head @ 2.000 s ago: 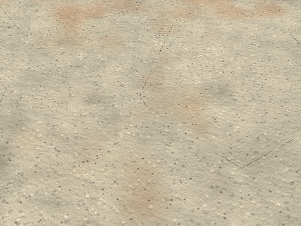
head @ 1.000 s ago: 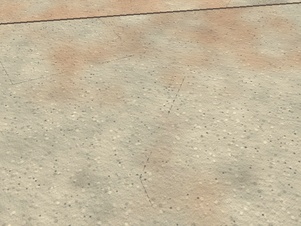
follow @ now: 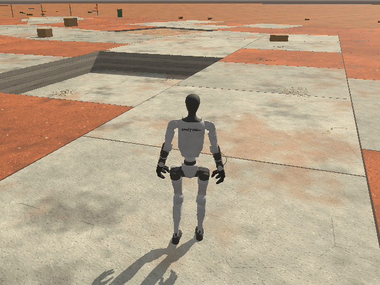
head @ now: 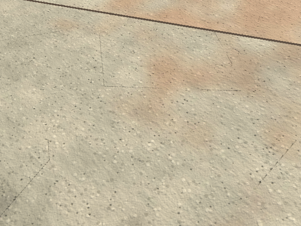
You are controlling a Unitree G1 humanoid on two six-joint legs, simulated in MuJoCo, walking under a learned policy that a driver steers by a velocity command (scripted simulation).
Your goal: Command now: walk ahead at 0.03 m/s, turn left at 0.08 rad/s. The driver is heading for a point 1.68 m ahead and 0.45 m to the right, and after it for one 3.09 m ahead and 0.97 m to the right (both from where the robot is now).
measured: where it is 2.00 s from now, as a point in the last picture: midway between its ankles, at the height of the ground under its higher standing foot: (181, 206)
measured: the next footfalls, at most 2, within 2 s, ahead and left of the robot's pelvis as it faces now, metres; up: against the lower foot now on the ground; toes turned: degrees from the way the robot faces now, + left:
left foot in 0.16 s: +0.02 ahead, +0.13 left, +0.00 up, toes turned -4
right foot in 1.20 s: +0.18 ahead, -0.10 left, +0.00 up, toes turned -5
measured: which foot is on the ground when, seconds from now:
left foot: up 0.00-0.14, down 0.16-1.00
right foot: down 0.00-0.96, up 0.98-1.00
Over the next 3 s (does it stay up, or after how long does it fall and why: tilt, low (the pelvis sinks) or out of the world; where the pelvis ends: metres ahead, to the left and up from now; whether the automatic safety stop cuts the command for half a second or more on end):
stays up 1.08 -0.03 0.00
